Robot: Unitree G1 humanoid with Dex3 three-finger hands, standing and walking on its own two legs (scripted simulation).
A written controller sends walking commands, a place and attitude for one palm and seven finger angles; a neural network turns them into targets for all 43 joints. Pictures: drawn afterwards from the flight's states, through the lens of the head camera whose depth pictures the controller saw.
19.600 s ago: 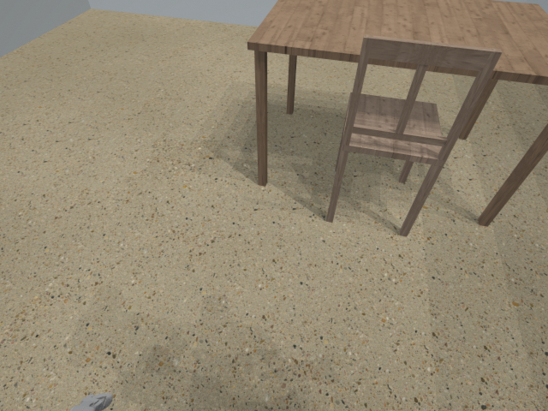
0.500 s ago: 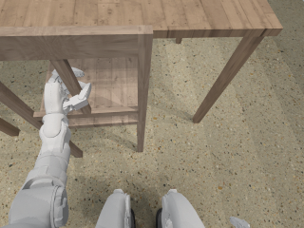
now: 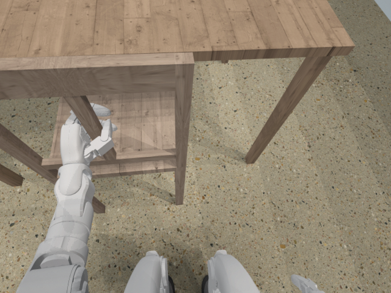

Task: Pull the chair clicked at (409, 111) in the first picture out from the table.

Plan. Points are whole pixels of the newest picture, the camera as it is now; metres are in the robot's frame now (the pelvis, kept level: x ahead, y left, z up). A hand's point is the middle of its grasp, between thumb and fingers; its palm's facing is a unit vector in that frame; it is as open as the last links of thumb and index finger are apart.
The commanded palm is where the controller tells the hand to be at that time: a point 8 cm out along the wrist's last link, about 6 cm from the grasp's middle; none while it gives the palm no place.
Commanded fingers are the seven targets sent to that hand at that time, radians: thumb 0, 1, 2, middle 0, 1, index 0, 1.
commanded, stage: hook a spindle and tug to test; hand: left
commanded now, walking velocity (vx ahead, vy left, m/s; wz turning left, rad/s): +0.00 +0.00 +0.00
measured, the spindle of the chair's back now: (95, 131) +0.44 +0.19 +0.01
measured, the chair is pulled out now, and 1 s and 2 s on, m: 0.01 0.10 0.20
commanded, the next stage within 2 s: step backward, pulling the chair out in 0.18 s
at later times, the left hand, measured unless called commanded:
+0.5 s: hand (101, 151) +0.39 +0.17 +0.03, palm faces +0.19 -0.98 -0.09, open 5.3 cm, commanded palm +0.37 +0.22 +0.02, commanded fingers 0.00 0.90 0.90 -0.50 -1.45 -0.50 -1.45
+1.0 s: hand (119, 181) +0.33 +0.13 +0.03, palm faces +0.08 -0.99 -0.14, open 5.5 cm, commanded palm +0.31 +0.19 +0.03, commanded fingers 0.00 0.90 0.90 -0.50 -1.45 -0.50 -1.45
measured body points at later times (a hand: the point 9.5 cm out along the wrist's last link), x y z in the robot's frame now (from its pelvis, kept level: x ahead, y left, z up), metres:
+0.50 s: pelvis +0.02 +0.01 +0.07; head +0.12 +0.01 +0.51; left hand +0.37 +0.22 +0.03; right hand +0.12 -0.24 -0.05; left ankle +0.02 +0.07 -0.63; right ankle +0.01 -0.11 -0.63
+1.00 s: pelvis -0.03 -0.01 +0.10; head +0.06 -0.01 +0.54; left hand +0.32 +0.18 +0.04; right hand +0.04 -0.28 -0.03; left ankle +0.02 +0.07 -0.63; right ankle +0.01 -0.11 -0.63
